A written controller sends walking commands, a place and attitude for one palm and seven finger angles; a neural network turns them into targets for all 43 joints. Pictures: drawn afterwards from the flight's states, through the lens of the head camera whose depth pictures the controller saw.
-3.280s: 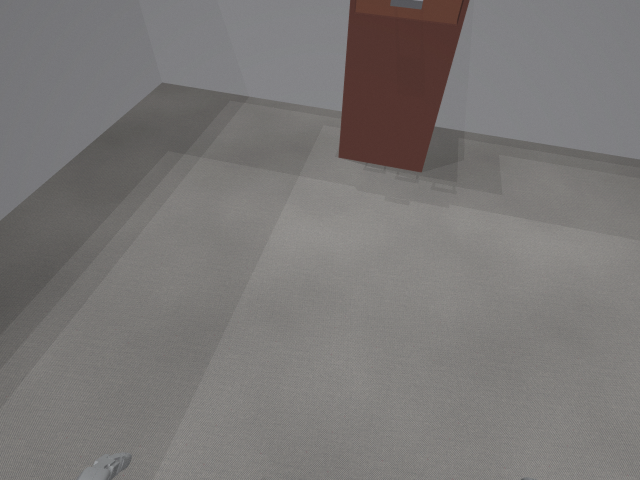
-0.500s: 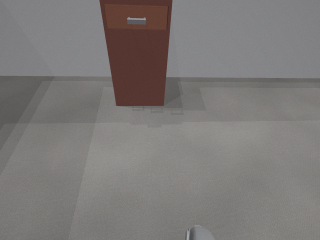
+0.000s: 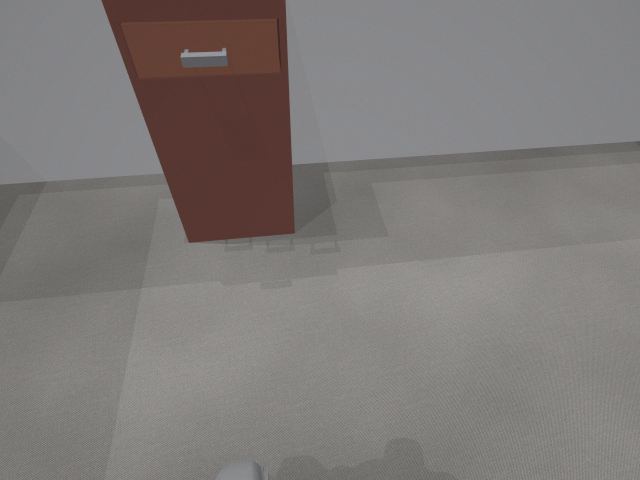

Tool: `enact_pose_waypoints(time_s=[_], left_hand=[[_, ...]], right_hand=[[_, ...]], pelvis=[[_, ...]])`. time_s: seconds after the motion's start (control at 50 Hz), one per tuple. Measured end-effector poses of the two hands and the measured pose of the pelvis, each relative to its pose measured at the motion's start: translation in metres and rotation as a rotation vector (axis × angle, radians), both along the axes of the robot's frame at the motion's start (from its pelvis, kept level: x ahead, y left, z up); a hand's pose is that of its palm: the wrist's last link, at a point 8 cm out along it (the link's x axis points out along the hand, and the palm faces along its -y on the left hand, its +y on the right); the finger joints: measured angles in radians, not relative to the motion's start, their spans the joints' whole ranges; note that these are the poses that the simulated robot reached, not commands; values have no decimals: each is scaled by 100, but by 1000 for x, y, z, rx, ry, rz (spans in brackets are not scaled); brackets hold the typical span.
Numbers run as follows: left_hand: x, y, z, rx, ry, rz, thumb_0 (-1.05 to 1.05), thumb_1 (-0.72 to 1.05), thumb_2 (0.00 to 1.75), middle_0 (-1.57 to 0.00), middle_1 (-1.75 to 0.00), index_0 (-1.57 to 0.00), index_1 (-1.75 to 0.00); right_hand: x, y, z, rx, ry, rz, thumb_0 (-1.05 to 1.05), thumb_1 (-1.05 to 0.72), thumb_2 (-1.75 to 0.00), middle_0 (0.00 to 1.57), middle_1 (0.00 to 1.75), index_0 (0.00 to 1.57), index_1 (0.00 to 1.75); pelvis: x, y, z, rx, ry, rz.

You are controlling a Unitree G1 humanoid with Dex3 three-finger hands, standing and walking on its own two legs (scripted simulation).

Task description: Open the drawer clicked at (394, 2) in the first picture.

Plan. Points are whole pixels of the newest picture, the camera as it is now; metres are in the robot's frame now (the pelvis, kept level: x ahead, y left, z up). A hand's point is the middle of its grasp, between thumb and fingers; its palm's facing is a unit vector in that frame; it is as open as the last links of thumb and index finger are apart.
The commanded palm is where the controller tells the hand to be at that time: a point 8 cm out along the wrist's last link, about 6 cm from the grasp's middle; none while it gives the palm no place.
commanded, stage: walk to a spot facing it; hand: left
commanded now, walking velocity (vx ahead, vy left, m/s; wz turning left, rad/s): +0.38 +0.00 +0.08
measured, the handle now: (205, 55) +1.10 +0.34 +0.01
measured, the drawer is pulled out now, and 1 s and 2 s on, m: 0.00 0.00 0.00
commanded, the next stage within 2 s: turn to face it in 0.48 s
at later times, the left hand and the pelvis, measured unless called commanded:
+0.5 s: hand (167, 424) +0.23 +0.25 -0.17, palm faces +0.00 -0.99 -0.16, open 7.4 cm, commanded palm none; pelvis +0.20 +0.07 +0.01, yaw -5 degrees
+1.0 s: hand (245, 305) +0.44 +0.15 -0.16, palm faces -0.03 -0.99 -0.17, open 7.2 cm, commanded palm none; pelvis +0.30 +0.00 +0.00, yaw -2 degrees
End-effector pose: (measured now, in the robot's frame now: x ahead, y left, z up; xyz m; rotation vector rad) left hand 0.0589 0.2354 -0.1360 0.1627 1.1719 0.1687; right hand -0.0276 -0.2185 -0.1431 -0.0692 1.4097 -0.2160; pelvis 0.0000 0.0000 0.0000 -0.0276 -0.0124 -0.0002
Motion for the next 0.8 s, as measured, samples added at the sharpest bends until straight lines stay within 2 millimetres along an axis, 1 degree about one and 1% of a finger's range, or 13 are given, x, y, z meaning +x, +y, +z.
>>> enact_pose_waypoints(time_s=[0.08,0.16,0.22,0.26,0.3,0.34,0.36,0.44,0.52,0.62,0.72,0.76,0.8], left_hand=[[-8,11,-6,-14,106,24,-3,94,90,-19,-30,-20,-30],[-12,20,-22,-60,196,75,-1,93,90,-19,-30,-20,-30],[-9,30,-39,-95,267,104,-1,92,90,-19,-30,-20,-30],[2,37,-41,-107,306,102,0,92,90,-19,-30,-20,-30],[22,44,-36,-106,311,89,0,91,90,-19,-30,-20,-30],[49,51,-28,-99,287,71,0,91,90,-19,-30,-20,-30],[64,54,-25,-94,269,62,0,91,90,-19,-30,-20,-30],[124,61,-12,-69,206,23,0,91,90,-19,-30,-20,-30],[183,58,-4,-52,164,-28,0,91,90,-19,-30,-20,-30],[261,41,1,-22,121,-125,0,92,90,-19,-30,-20,-30],[341,4,-1,20,27,-229,0,92,90,-19,-30,-20,-30],[363,-11,-4,26,-27,-235,0,91,90,-19,-30,-20,-30],[374,-25,-2,12,-56,-232,0,91,90,-19,-30,-20,-30]], right_hand=[[99,-10,9,-51,-167,56,1,-93,-90,19,29,20,30],[183,-1,18,-85,-263,140,1,-93,-90,19,29,20,30],[233,14,18,-113,-315,184,0,-93,-90,19,29,20,30],[251,25,18,-119,-335,189,0,-92,-90,19,29,20,30],[255,35,20,-113,-324,169,0,-92,-90,19,29,20,30],[252,45,21,-97,-289,143,0,-91,-90,19,29,20,30],[248,50,20,-85,-265,130,0,-91,-90,19,29,20,30],[229,53,19,-80,-169,44,-1,-95,-90,20,30,20,30],[209,59,13,-43,-70,-31,0,-94,-90,20,30,20,30],[192,63,3,9,31,-134,0,-92,-90,20,30,20,30],[186,57,-15,71,128,-206,0,-91,-90,20,30,20,30],[191,51,-23,95,164,-209,0,-91,-90,20,30,20,30],[204,42,-25,97,173,-196,0,-91,-90,20,30,20,30]], pelvis=[[34,11,0,-12,0,7],[74,28,-7,-25,-8,19],[106,45,-19,-16,-17,17],[121,54,-20,-11,-24,5],[136,60,-14,-8,-29,-7],[149,63,-7,-1,-32,-18],[156,65,-4,3,-33,-25],[183,68,5,16,-29,-61],[210,64,7,32,-25,-102],[242,50,4,43,-25,-155],[278,21,-11,55,-24,-169],[288,10,-18,51,-22,-160],[294,4,-17,38,-29,-138]])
